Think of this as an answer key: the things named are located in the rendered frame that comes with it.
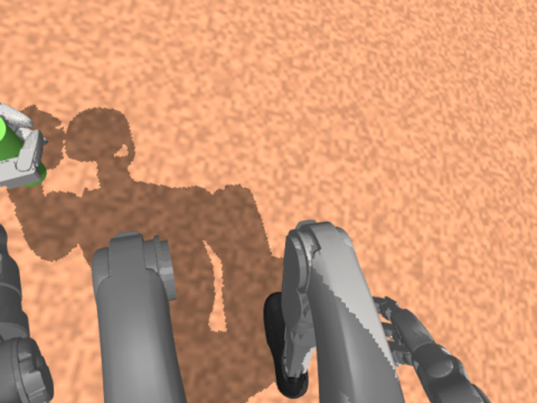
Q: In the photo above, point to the right robot foot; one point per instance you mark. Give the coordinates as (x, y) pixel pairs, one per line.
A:
(274, 325)

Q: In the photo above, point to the can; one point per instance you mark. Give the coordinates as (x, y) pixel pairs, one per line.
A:
(10, 146)

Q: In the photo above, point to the right robot hand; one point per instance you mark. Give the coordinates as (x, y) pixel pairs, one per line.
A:
(406, 330)

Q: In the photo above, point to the right robot arm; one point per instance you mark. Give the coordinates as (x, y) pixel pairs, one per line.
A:
(443, 376)

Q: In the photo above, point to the left robot hand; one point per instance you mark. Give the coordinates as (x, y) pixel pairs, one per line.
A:
(21, 170)

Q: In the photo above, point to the left robot arm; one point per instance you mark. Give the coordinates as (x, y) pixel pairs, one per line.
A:
(24, 374)

